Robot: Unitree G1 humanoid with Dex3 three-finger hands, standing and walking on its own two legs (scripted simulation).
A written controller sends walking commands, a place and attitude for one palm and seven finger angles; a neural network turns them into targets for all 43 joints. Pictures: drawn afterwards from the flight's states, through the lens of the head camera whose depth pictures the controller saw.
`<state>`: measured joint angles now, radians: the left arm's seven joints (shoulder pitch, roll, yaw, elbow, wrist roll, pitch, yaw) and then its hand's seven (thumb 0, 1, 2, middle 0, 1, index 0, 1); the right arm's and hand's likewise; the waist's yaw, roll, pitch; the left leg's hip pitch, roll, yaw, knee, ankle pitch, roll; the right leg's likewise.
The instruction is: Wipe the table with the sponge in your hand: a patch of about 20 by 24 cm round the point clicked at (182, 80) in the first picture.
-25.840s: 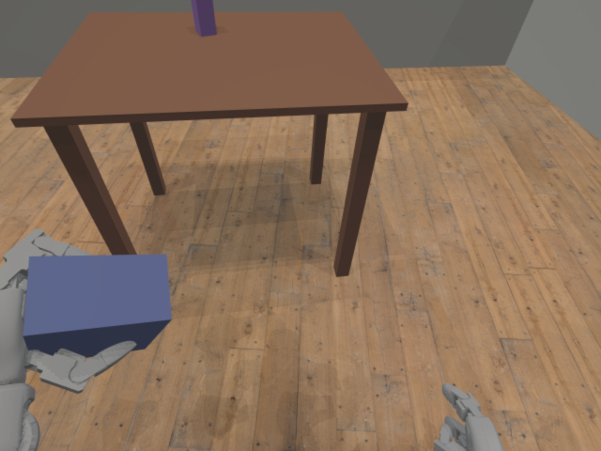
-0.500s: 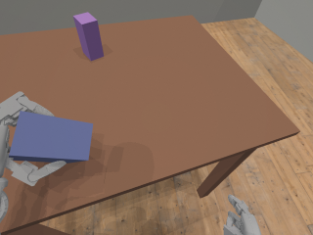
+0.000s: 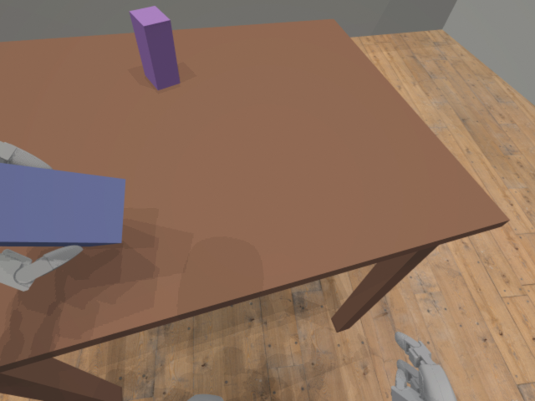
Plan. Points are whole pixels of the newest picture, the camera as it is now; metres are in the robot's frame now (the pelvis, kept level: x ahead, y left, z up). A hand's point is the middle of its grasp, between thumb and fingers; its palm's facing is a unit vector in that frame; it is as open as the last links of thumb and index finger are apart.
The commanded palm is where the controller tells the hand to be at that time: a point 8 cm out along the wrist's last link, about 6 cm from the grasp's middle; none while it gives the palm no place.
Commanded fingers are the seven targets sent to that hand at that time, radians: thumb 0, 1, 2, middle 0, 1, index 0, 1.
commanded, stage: come to a stop and stand still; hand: left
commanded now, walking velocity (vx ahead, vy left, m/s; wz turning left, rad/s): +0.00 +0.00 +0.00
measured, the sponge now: (68, 215) +0.25 +0.27 +0.16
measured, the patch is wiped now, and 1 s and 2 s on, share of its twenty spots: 0.00 0.00 0.00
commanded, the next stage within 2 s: look again from close up in 0.92 s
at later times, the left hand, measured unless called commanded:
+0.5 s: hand (40, 235) +0.22 +0.27 +0.17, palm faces +0.40 -0.85 -0.34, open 10.6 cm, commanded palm +0.17 +0.30 +0.18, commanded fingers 0.00 0.10 1.30 -1.20 -1.60 -1.20 -1.60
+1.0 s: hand (40, 232) +0.23 +0.28 +0.16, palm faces +0.38 -0.84 -0.38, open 10.6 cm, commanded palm +0.18 +0.31 +0.18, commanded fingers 0.00 0.10 1.30 -1.20 -1.60 -1.20 -1.60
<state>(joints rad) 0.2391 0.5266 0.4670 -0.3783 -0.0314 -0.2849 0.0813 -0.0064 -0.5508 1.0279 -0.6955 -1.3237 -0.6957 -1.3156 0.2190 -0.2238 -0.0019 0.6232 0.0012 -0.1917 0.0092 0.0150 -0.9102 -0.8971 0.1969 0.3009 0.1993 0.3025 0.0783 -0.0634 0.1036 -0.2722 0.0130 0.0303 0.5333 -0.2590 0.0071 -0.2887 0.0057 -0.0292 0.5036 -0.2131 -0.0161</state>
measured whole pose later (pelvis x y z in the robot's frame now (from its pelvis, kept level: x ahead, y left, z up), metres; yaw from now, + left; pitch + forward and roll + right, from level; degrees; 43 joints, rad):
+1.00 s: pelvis +0.01 +0.04 +0.00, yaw -1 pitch -2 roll -1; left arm 0.43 0.37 0.36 -0.48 -0.03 -0.20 0.10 -0.01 -0.55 1.03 -0.70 -1.31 -0.70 -1.31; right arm 0.18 -0.17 0.02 0.56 0.02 -0.13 -0.01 0.01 -0.91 -0.90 0.20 0.30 0.20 0.30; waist 0.05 -0.03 0.09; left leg -0.18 -0.02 0.07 0.48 -0.26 0.05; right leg -0.19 -0.02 0.01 0.42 -0.19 0.04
